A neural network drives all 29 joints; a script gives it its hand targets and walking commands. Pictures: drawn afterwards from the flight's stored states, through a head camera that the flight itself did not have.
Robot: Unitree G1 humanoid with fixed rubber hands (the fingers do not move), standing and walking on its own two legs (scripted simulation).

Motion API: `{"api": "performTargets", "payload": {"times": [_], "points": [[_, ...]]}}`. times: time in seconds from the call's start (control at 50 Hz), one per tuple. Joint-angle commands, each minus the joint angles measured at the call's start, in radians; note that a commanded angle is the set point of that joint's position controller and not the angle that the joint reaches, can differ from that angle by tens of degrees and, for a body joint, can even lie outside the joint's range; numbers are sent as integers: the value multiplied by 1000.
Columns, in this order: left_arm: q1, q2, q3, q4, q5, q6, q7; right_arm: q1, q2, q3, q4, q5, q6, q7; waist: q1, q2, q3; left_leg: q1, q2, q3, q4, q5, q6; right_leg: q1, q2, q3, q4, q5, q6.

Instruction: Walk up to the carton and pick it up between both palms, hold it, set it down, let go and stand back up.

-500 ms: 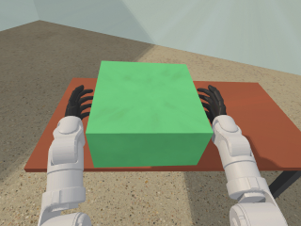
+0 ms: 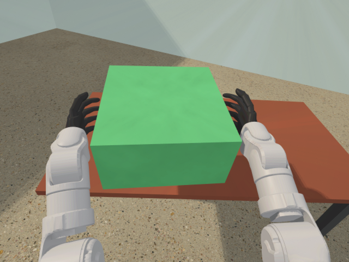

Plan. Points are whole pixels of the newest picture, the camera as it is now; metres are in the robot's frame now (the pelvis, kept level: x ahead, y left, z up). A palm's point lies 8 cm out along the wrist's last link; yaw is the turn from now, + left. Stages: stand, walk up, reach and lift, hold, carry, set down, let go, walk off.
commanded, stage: hold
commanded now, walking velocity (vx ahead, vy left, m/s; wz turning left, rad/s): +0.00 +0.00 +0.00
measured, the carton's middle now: (163, 119) +0.42 +0.01 +0.15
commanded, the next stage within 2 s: none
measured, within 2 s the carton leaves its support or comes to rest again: neither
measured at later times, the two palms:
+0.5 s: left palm (85, 130) +0.36 +0.18 +0.17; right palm (248, 123) +0.37 -0.18 +0.18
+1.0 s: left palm (82, 131) +0.35 +0.19 +0.18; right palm (248, 126) +0.36 -0.18 +0.18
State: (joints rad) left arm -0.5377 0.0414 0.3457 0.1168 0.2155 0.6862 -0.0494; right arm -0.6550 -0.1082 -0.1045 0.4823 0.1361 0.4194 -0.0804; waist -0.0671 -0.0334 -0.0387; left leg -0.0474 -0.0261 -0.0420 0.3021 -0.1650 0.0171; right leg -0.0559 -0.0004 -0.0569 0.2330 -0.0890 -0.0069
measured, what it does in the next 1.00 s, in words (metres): stands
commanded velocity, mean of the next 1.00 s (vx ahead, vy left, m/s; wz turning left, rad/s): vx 0.00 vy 0.00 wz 0.00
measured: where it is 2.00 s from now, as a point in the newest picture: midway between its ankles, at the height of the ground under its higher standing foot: outside the picture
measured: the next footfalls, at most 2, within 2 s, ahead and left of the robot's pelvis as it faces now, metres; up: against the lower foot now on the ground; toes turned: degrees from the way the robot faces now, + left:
none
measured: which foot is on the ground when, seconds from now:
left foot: down 0.00-1.00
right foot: down 0.00-1.00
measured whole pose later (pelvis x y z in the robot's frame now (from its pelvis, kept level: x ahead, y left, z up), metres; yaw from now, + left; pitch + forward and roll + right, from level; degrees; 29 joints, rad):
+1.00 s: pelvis +0.00 +0.00 +0.00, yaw -1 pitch -5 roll -1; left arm -0.49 0.02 0.32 0.04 0.21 0.69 -0.04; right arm -0.60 -0.14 -0.07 0.37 0.16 0.43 -0.10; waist -0.07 -0.03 -0.01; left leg -0.05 -0.03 -0.03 0.31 -0.18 0.02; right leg -0.06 0.00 -0.05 0.24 -0.10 0.00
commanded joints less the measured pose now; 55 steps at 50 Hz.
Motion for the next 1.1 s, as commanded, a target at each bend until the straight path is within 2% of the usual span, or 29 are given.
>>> {"api": "performTargets", "payload": {"times": [0.0, 0.06, 0.08, 0.14, 0.16, 0.2, 0.22, 0.24, 0.26, 0.28, 0.3, 0.36, 0.38, 0.46, 0.5, 0.58, 0.6, 0.62, 0.72, 0.74, 0.82, 0.86, 0.88, 0.92, 0.98, 1.0, 1.02, 1.04, 1.08], "points": [[-621, -472, -491, -74, -153, -67, -165, -633, 472, 311, -263, 76, -80, 132, -28, 83, -286, -71, -16, 46, -59, 110, -68, 219, 43, 8, 12, 59, -1], [-590, -463, -463, -67, -128, -66, -164, -596, 470, 310, -241, 47, -89, 134, -22, 47, -247, -87, 0, 38, -75, 109, -65, 250, 47, 5, 10, 56, -5], [-594, -454, -449, -80, -123, -72, -167, -593, 478, 315, -235, 57, -89, 139, -8, 43, -245, -102, -10, 46, -74, 126, -57, 254, 44, 2, 18, 63, -3], [-618, -455, -476, -117, -141, -80, -161, -620, 506, 347, -274, 84, -105, 141, 0, 49, -285, -84, -19, 52, -59, 154, -57, 266, 47, 6, 18, 80, 4], [-611, -476, -503, -123, -155, -82, -157, -650, 506, 367, -337, 92, -117, 138, -8, 56, -329, -70, -20, 42, -49, 178, -61, 273, 43, 13, 24, 106, 1], [-644, -501, -564, -222, -181, -103, -136, -654, 527, 410, -404, 121, -130, 136, -2, 69, -412, -17, -19, 39, -13, 284, -74, 257, 58, 2, 44, 176, -1], [-639, -484, -548, -192, -178, -99, -127, -662, 507, 406, -389, 121, -126, 135, 4, 55, -367, -35, -14, 27, -14, 293, -76, 232, 60, -6, 40, 168, -5], [-642, -468, -547, -206, -177, -99, -120, -621, 511, 404, -346, 125, -119, 134, -1, 67, -367, -16, -12, 28, -8, 270, -75, 232, 47, 9, 34, 154, -3], [-615, -484, -559, -220, -183, -99, -115, -619, 535, 426, -393, 128, -127, 134, 2, 59, -381, -11, -12, 28, -5, 284, -77, 235, 49, 15, 33, 167, -6], [-613, -474, -578, -240, -184, -100, -110, -607, 510, 425, -401, 138, -126, 131, -4, 84, -390, -6, -14, 22, -3, 283, -76, 233, 48, 19, 37, 165, -1], [-603, -468, -547, -184, -167, -87, -113, -615, 493, 410, -368, 120, -113, 132, 4, 68, -326, -39, -13, 22, -21, 234, -72, 220, 49, 11, 26, 116, -5], [-599, -452, -512, -177, -155, -70, -124, -608, 507, 403, -337, 104, -101, 133, 11, 9, -295, -88, -18, 47, -60, 108, -42, 241, 36, 9, 23, 74, 10], [-596, -443, -507, -167, -153, -64, -131, -617, 506, 393, -318, 114, -98, 133, 14, 24, -276, -97, -25, 53, -68, 102, -40, 226, 37, 15, 23, 64, 7], [-556, -436, -514, -183, -154, -58, -149, -585, 500, 429, -382, 140, -91, 107, 10, 45, -327, -61, -36, 53, -25, 236, -47, 307, 35, 21, 47, 254, 25], [-514, -444, -528, -231, -164, -50, -154, -551, 509, 456, -414, 149, -77, 94, -17, 20, -347, -37, -34, 46, -12, 307, -58, 341, 46, 25, 53, 322, 24], [-537, -434, -550, -284, -190, -61, -160, -526, 522, 457, -439, 165, -63, 80, -17, 37, -338, -68, -43, 41, -13, 304, -64, 350, 37, 38, 59, 357, 32], [-533, -427, -543, -265, -179, -56, -161, -535, 491, 448, -457, 161, -62, 80, -34, 49, -341, -60, -36, 38, -16, 296, -69, 334, 41, 27, 57, 336, 31], [-548, -424, -533, -268, -175, -59, -160, -544, 505, 442, -452, 160, -59, 82, -17, 48, -331, -71, -36, 38, -20, 271, -65, 320, 39, 28, 50, 298, 26], [-537, -429, -536, -256, -171, -43, -162, -516, 474, 427, -414, 152, -47, 87, -30, 63, -265, -49, -32, 44, -26, 258, -75, 268, 47, 17, 34, 238, 14], [-546, -441, -540, -255, -171, -48, -163, -548, 489, 441, -456, 151, -52, 92, -24, 47, -287, -62, -28, 36, -24, 263, -72, 277, 45, 16, 44, 243, 12], [-609, -442, -570, -313, -195, -68, -140, -572, 490, 425, -454, 149, -64, 111, -16, 73, -375, -20, -23, 38, -17, 278, -84, 251, 56, 4, 49, 191, 4], [-597, -437, -550, -266, -193, -69, -128, -584, 486, 420, -445, 137, -71, 119, -1, 73, -360, -28, -15, 35, -21, 251, -73, 225, 54, 2, 45, 145, -1], [-591, -437, -552, -255, -183, -63, -125, -569, 481, 410, -411, 130, -68, 121, -10, 83, -327, -35, -15, 35, -26, 224, -77, 220, 52, 5, 38, 119, -8], [-574, -444, -528, -192, -179, -48, -131, -605, 471, 405, -413, 119, -63, 123, 6, 37, -319, -54, -12, 41, -39, 191, -64, 223, 56, 1, 29, 92, -5], [-569, -460, -506, -175, -167, -37, -141, -578, 474, 366, -368, 100, -63, 127, -4, 73, -266, -84, -14, 49, -60, 132, -61, 214, 47, -1, 25, 43, -7], [-592, -448, -499, -190, -165, -40, -141, -599, 475, 377, -352, 110, -60, 132, 15, 57, -291, -72, -15, 49, -62, 120, -58, 223, 43, 8, 23, 42, -7], [-589, -455, -506, -180, -157, -44, -140, -608, 477, 372, -357, 102, -67, 136, -2, 72, -302, -74, -12, 48, -62, 121, -59, 215, 48, -5, 23, 36, -3], [-599, -460, -511, -163, -166, -46, -138, -642, 483, 380, -359, 105, -74, 135, 5, 53, -307, -80, -16, 54, -55, 158, -57, 214, 51, 1, 23, 66, -3], [-589, -452, -477, -116, -148, -41, -144, -624, 483, 370, -320, 94, -63, 132, 17, 20, -268, -92, -15, 59, -56, 118, -49, 242, 44, 9, 27, 66, -1]]}}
